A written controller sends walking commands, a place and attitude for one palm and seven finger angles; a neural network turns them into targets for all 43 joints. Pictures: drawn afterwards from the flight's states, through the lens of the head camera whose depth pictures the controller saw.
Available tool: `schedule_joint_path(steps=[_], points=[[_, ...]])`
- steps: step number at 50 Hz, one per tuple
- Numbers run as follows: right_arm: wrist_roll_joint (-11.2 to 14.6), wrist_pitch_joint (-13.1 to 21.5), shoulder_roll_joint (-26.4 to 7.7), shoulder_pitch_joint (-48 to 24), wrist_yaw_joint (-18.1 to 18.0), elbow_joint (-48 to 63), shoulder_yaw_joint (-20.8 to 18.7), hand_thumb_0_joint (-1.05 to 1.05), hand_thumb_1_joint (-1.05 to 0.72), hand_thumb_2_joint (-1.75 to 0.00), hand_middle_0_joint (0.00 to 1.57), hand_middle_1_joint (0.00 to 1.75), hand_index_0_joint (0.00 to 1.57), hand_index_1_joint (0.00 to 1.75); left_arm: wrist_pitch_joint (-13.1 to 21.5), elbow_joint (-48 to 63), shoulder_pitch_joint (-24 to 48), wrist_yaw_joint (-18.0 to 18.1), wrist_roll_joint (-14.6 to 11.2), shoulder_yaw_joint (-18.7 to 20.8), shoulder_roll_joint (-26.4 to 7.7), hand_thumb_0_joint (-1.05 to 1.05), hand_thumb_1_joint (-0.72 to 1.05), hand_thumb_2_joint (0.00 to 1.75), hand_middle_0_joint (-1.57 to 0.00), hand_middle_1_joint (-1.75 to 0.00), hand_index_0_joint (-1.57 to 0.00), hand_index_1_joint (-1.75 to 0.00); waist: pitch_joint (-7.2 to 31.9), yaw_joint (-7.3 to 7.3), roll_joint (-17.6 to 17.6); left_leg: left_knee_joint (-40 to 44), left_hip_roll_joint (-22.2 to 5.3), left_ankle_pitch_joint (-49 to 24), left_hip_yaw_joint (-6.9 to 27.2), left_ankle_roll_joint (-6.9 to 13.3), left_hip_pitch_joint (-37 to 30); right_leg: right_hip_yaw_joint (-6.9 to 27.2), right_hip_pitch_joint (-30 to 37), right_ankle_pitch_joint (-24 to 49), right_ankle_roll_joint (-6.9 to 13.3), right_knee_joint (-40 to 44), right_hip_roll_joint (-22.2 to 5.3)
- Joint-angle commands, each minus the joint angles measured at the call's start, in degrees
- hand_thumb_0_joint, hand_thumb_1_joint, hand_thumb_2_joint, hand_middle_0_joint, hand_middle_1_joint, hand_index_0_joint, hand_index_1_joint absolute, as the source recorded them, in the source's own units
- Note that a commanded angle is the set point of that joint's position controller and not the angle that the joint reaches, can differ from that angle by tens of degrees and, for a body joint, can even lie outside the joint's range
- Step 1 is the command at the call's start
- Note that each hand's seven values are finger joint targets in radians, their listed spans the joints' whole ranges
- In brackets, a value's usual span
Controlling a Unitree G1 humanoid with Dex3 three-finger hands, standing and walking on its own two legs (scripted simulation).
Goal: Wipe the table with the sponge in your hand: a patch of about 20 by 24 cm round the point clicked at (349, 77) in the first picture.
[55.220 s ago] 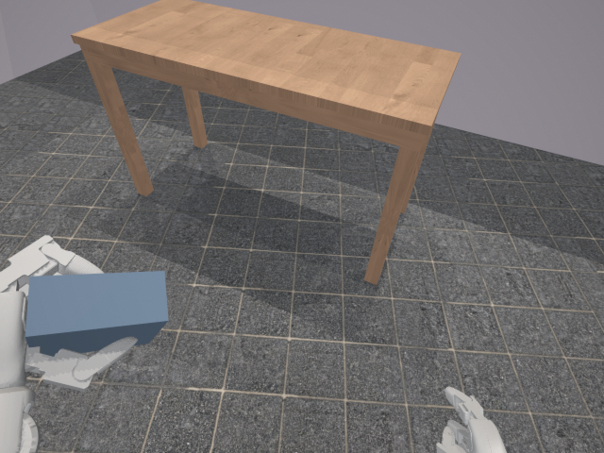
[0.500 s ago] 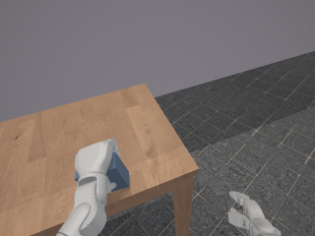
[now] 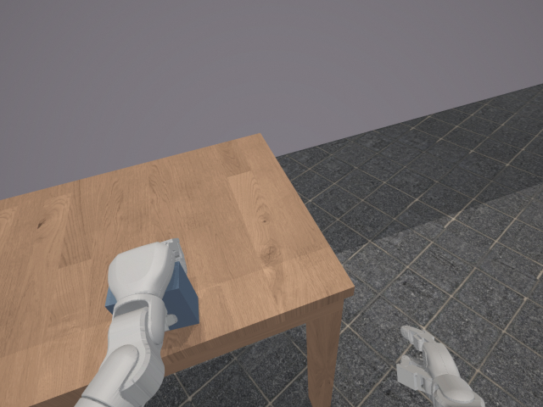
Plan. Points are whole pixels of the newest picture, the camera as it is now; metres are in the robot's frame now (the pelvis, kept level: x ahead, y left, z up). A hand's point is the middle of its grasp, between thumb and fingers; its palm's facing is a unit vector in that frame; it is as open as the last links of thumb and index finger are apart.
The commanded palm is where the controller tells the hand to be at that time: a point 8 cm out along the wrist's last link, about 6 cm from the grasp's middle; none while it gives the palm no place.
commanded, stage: wipe forward along the middle lane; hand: left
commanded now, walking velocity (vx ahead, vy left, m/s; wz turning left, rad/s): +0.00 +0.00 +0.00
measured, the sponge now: (160, 306) +0.26 +0.23 +0.01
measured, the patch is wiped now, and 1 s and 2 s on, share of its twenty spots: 0.90 0.90 0.95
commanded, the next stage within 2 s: slide back across to the first lane in 1.44 s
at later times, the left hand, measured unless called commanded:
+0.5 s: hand (157, 259) +0.32 +0.24 +0.05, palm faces -0.01 -0.07 -1.00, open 9.4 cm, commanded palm +0.29 +0.24 +0.09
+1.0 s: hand (155, 235) +0.37 +0.27 +0.05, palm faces -0.07 -0.04 -1.00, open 9.4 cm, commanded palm +0.34 +0.27 +0.09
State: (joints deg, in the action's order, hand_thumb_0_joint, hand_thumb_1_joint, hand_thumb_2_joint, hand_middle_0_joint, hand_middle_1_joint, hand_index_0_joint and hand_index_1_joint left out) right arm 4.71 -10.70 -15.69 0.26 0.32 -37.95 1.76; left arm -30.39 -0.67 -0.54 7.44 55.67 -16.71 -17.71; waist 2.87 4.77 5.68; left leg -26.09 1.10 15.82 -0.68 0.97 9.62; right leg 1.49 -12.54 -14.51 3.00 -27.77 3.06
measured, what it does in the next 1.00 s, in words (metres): stands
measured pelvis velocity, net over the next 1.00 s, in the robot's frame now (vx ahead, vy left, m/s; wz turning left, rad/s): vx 0.00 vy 0.00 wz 0.03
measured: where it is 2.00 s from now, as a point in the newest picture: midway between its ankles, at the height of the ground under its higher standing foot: outside the picture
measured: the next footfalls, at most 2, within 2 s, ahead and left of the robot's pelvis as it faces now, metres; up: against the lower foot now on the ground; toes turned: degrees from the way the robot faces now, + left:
none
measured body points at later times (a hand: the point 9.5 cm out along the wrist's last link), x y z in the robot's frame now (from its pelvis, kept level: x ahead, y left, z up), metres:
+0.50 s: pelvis +0.00 +0.00 +0.00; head -0.01 -0.03 +0.45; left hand +0.31 +0.24 +0.11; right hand +0.21 -0.22 -0.11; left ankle -0.02 +0.11 -0.74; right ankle +0.00 -0.09 -0.74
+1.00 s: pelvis +0.00 +0.00 +0.00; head +0.02 -0.03 +0.45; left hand +0.37 +0.26 +0.11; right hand +0.17 -0.25 -0.13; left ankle -0.02 +0.11 -0.74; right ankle +0.00 -0.09 -0.74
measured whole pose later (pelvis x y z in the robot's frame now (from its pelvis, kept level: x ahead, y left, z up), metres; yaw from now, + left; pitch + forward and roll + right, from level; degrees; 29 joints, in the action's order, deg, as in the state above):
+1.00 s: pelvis +0.00 +0.00 +0.00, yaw +2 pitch +6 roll +0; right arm 5.1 -10.7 -16.7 7.5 -3.2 -39.6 1.5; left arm -21.0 -35.4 27.7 6.8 55.4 -9.4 -21.9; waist 5.2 1.2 3.8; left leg -29.6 1.2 16.4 1.0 1.0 19.3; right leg -0.2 -20.7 -14.5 2.9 -29.0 3.0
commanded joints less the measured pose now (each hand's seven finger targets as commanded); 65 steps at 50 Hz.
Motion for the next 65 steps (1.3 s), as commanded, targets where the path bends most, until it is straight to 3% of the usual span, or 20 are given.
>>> schedule_joint_path(steps=[1, 9, 10, 14, 17, 19, 27, 29, 31, 34, 35, 37, 39, 42, 44, 46, 54, 56, 59, 65], points=[[0.3, 3.5, -5.1, -12.5, -0.3, 9.8, -1.8, 0.0, -0.9, -0.9, 0.2, 0.3, 0.2, 0.3, -0.4, 0.4, 13.2, 1.2, 0.4, 4.6, -5.7, 0.0, 0.1, 1.3, -1.2, -1.6, -1.2, -1.6, 7.0, -0.22, -9.5, 2.4, 1.5, -9.0, 2.0, 2.0, 2.6, 4.6, 4.5, 8.9, 1.5, 4.2, -0.6], [0.3, 3.2, -6.1, -11.1, -1.1, 9.1, -1.5, 0.0, -0.9, -0.9, 0.2, 0.3, 0.2, 0.3, -1.3, -8.6, 16.7, 0.4, 0.0, 5.9, -6.8, 0.0, 0.1, 1.3, -1.2, -1.6, -1.2, -1.6, 7.0, -0.67, -12.1, 1.8, 1.4, -7.8, 2.1, 1.7, 5.1, 4.4, 3.2, 9.1, 1.2, 4.0, -0.7], [0.4, 3.2, -5.8, -10.7, -1.3, 9.4, -1.4, 0.0, -0.9, -0.9, 0.2, 0.3, 0.2, 0.3, -1.1, -8.7, 18.6, 0.2, -0.2, 3.8, -4.9, 0.0, 0.1, 1.3, -1.2, -1.6, -1.2, -1.6, 7.0, -1.46, -11.7, 1.4, 1.5, -7.7, 1.6, 1.9, 5.2, 3.9, 3.2, 9.4, 0.9, 3.9, -1.0], [0.3, 3.5, -6.4, -9.5, -1.6, 9.2, -1.5, 0.0, -0.9, -0.9, 0.2, 0.3, 0.2, 0.3, 0.0, -12.9, 17.4, -0.1, 0.2, 7.0, -7.9, 0.0, 0.1, 1.3, -1.2, -1.6, -1.2, -1.6, 7.9, -0.61, -11.0, 0.7, 1.5, -8.9, 2.1, 1.5, 6.1, 4.2, 3.0, 12.0, 1.3, 3.0, -0.8], [0.6, 3.3, -6.1, -8.4, -1.6, 9.5, -1.5, 0.0, -0.9, -0.9, 0.2, 0.3, 0.2, 0.3, 0.5, -14.1, 20.5, -0.3, 0.0, 3.6, -4.5, 0.0, 0.1, 1.3, -1.2, -1.6, -1.2, -1.6, 7.4, -1.65, -10.4, 0.5, 1.4, -8.2, 2.0, 1.5, 6.7, 2.8, 1.6, 10.9, 1.2, 2.6, -1.1], [0.3, 3.1, -6.7, -8.3, -1.8, 9.4, -1.7, 0.0, -0.9, -0.9, 0.2, 0.3, 0.2, 0.3, 0.8, -14.9, 21.9, -0.3, 0.3, 6.6, -7.8, 0.0, 0.1, 1.3, -1.2, -1.6, -1.2, -1.6, 8.0, -1.27, -10.5, 0.4, 1.4, -8.1, 2.3, 1.5, 7.0, 3.8, 1.7, 10.9, 1.4, 2.9, -0.9], [0.6, 2.8, -6.7, -5.8, -2.8, 8.9, -1.8, 0.0, -0.9, -0.9, 0.2, 0.3, 0.2, 0.3, 2.3, -20.1, 29.4, -0.1, 0.2, 5.2, -7.5, 0.0, 0.1, 1.3, -1.2, -1.6, -1.2, -1.6, 8.5, -2.72, -11.4, 0.1, 1.4, -5.7, 1.7, 1.8, 8.1, 2.5, 0.7, 7.9, 0.8, 3.4, -1.4], [0.4, 2.6, -7.2, -5.7, -3.2, 8.3, -1.8, 0.0, -0.9, -0.9, 0.2, 0.3, 0.2, 0.3, 2.5, -22.5, 31.4, -0.1, 0.8, 7.8, -10.9, 0.0, 0.1, 1.3, -1.2, -1.6, -1.2, -1.6, 8.2, -2.34, -11.5, 0.6, 1.4, -4.7, 2.1, 1.6, 8.8, 3.3, 0.1, 6.0, 1.0, 3.9, -1.3], [0.6, 2.6, -6.8, -4.8, -3.3, 8.4, -1.8, 0.0, -0.9, -0.9, 0.2, 0.3, 0.2, 0.3, 3.0, -23.5, 34.1, -0.3, 0.7, 5.0, -8.0, 0.0, 0.1, 1.3, -1.2, -1.6, -1.2, -1.6, 8.2, -3.29, -10.7, 0.3, 1.4, -4.3, 1.6, 1.8, 8.5, 1.9, -0.6, 5.7, 0.7, 3.8, -1.6], [0.3, 2.7, -7.5, -4.2, -3.5, 7.8, -2.0, 0.0, -0.9, -0.9, 0.2, 0.3, 0.2, 0.3, 4.1, -26.5, 32.9, 0.0, 1.0, 10.0, -13.6, 0.0, 0.1, 1.3, -1.2, -1.6, -1.2, -1.6, 10.5, -2.07, -10.7, 0.1, 1.5, -5.2, 2.0, 1.7, 9.4, 3.4, 1.2, 7.0, 1.0, 3.7, -1.4], [0.4, 2.6, -6.9, -3.5, -3.6, 8.2, -1.8, 0.0, -0.9, -0.9, 0.2, 0.3, 0.2, 0.3, 4.7, -26.5, 34.5, -0.2, 0.9, 7.1, -10.6, 0.0, 0.1, 1.3, -1.2, -1.6, -1.2, -1.6, 10.8, -3.03, -10.2, -0.2, 1.5, -5.5, 1.4, 1.8, 9.3, 2.4, 1.5, 7.8, 0.7, 3.4, -1.7], [0.4, 2.6, -7.1, -2.9, -3.6, 8.0, -1.9, 0.0, -0.9, -0.9, 0.2, 0.3, 0.2, 0.3, 5.5, -27.3, 35.9, -0.2, 0.7, 7.1, -10.8, 0.0, 0.1, 1.3, -1.2, -1.6, -1.2, -1.6, 10.2, -3.38, -10.3, -0.1, 1.4, -5.3, 1.5, 1.8, 9.7, 2.4, 1.2, 8.3, 0.6, 3.7, -1.8], [0.2, 2.5, -7.6, -3.0, -3.8, 7.8, -1.9, 0.0, -0.9, -0.9, 0.2, 0.3, 0.2, 0.3, 6.1, -29.2, 35.1, 0.0, 0.9, 11.2, -15.3, 0.0, 0.1, 1.3, -1.2, -1.6, -1.2, -1.6, 10.5, -2.26, -10.2, 0.1, 1.5, -5.4, 2.1, 1.8, 10.9, 3.5, 1.8, 8.3, 0.9, 3.9, -1.6], [0.4, 2.6, -7.4, -1.4, -3.7, 7.5, -2.2, 0.0, -0.9, -0.9, 0.2, 0.3, 0.2, 0.3, 7.1, -30.3, 37.6, 0.0, 1.0, 8.3, -12.4, 0.0, 0.1, 1.3, -1.2, -1.6, -1.2, -1.6, 10.6, -3.53, -10.2, -0.3, 1.3, -5.7, 1.4, 1.9, 10.5, 2.4, 1.2, 9.4, 0.5, 3.7, -1.8], [0.3, 2.5, -7.8, -1.6, -3.8, 7.3, -2.2, 0.0, -0.9, -0.9, 0.2, 0.3, 0.2, 0.3, 7.5, -31.5, 38.1, 0.1, 1.2, 11.5, -16.2, 0.0, 0.1, 1.3, -1.2, -1.6, -1.2, -1.6, 10.4, -2.78, -8.9, 0.1, 1.4, -5.8, 2.0, 1.8, 11.1, 3.1, 1.0, 8.9, 1.0, 4.0, -1.7], [0.4, 2.5, -7.4, -0.1, -3.7, 7.1, -2.5, 0.0, -0.9, -0.9, 0.2, 0.3, 0.2, 0.3, 8.3, -32.5, 39.2, 0.3, 1.2, 9.3, -13.5, 0.0, 0.1, 1.3, -1.2, -1.6, -1.2, -1.6, 10.9, -3.71, -9.5, -0.4, 1.3, -6.1, 1.3, 2.0, 10.7, 2.0, 1.0, 9.8, 0.5, 3.7, -1.9], [0.2, 2.4, -8.2, 1.5, -3.4, 6.3, -3.0, 0.0, -0.9, -0.9, 0.2, 0.3, 0.2, 0.3, 10.7, -35.6, 39.6, 0.8, 1.5, 12.2, -16.2, 0.0, 0.1, 1.3, -1.2, -1.6, -1.2, -1.6, 14.0, -3.12, -10.2, -1.2, 1.3, -10.4, 1.7, 1.9, 11.4, 2.5, 2.8, 17.2, 0.9, 2.5, -1.9], [0.3, 2.4, -7.9, 2.4, -3.2, 6.2, -3.3, 0.0, -0.9, -0.9, 0.2, 0.3, 0.2, 0.3, 11.0, -35.9, 40.0, 1.2, 1.4, 10.4, -14.1, 0.0, 0.1, 1.3, -1.2, -1.6, -1.2, -1.6, 13.8, -4.03, -10.9, -1.6, 1.3, -10.5, 1.1, 2.1, 10.9, 1.8, 2.4, 17.9, 0.5, 2.4, -1.9], [0.1, 2.1, -8.4, 2.3, -3.2, 5.7, -3.3, 0.0, -0.9, -0.9, 0.2, 0.3, 0.2, 0.3, 11.1, -36.6, 41.9, 1.6, 1.5, 13.0, -17.5, 0.0, 0.1, 1.3, -1.2, -1.6, -1.2, -1.6, 14.6, -3.56, -10.0, -1.4, 1.2, -11.3, 1.6, 2.0, 11.3, 2.3, 2.7, 18.8, 0.9, 2.4, -1.9], [0.3, 1.6, -8.3, 3.6, -3.2, 4.7, -3.1, 0.0, -0.9, -0.9, 0.2, 0.3, 0.2, 0.3, 11.1, -40.5, 47.8, 1.8, 2.6, 10.4, -16.4, 0.0, 0.1, 1.3, -1.2, -1.6, -1.2, -1.6, 13.1, -5.27, -8.6, -1.6, 1.0, -10.7, 1.8, 2.0, 11.1, 0.4, -0.4, 15.6, 0.7, 2.1, -2.1]])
